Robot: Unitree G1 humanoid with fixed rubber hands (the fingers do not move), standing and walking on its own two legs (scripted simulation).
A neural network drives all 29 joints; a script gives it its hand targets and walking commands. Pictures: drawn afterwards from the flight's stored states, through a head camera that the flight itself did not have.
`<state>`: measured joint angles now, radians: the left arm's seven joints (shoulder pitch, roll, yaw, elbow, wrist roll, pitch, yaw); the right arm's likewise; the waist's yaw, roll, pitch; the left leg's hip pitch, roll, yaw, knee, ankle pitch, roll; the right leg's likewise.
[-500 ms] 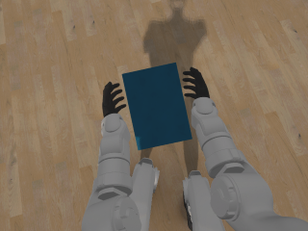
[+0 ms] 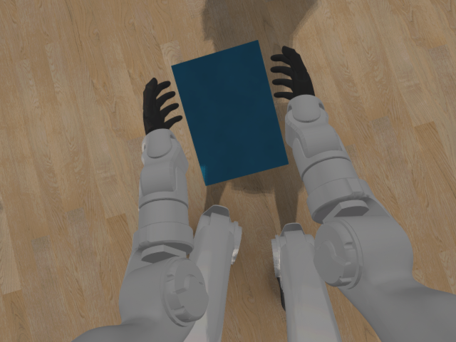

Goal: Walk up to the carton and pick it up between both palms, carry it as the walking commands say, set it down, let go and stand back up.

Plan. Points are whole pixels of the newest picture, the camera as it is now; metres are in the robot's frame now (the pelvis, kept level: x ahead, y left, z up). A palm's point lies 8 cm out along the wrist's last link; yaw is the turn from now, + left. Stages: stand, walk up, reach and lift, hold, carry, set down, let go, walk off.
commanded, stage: set down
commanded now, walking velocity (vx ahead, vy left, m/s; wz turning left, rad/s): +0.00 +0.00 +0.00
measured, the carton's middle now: (232, 118) +0.48 +0.09 -0.20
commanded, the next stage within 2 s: none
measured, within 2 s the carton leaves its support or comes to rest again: neither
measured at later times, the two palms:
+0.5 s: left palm (171, 131) +0.44 +0.21 -0.19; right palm (289, 101) +0.52 -0.01 -0.18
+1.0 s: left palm (180, 131) +0.46 +0.21 -0.27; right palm (285, 105) +0.54 -0.02 -0.26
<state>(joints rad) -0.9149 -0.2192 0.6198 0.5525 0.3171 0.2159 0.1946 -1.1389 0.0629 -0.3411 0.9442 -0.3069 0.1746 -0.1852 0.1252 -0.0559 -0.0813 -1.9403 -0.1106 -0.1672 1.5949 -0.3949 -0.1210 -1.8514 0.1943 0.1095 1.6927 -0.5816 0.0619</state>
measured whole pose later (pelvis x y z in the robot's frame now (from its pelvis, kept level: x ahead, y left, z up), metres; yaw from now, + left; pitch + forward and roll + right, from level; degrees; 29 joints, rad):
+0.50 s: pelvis -0.01 +0.00 -0.06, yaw +0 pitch +44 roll -1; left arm -1.10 -0.17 0.65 0.58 0.29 0.24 0.19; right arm -1.34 -0.02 -0.32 1.01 -0.29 0.20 -0.17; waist 0.13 -0.05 0.06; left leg -2.14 -0.14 -0.17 1.79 -0.41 -0.14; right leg -2.05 0.22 0.10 1.89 -0.61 0.09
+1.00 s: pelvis -0.01 +0.00 -0.11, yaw -1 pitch +43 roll +0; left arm -1.21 -0.10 0.67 0.63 0.24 0.23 0.15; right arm -1.50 -0.09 -0.22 1.10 -0.23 0.20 -0.17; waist 0.15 -0.03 0.21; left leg -2.24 -0.12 -0.14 1.94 -0.45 -0.15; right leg -2.16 0.25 0.10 2.05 -0.64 0.09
